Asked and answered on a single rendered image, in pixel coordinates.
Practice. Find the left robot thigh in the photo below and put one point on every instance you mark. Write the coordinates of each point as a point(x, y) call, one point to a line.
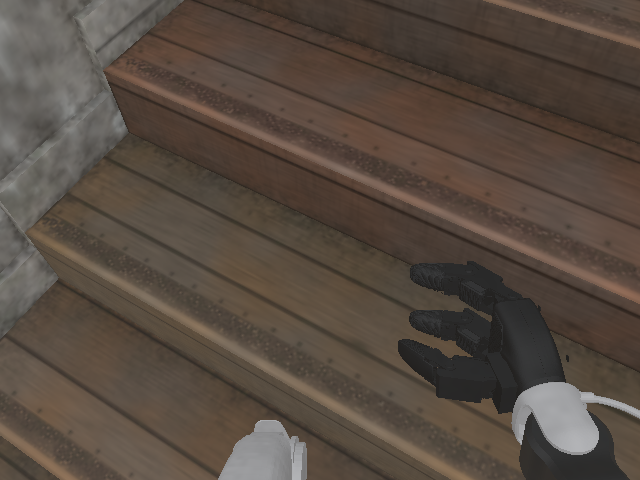
point(267, 456)

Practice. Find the robot right hand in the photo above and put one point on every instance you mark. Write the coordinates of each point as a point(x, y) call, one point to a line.
point(512, 353)

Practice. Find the right robot forearm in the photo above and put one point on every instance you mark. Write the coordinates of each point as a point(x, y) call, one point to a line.
point(559, 438)

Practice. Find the left robot shin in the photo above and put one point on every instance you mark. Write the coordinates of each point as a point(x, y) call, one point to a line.
point(269, 426)

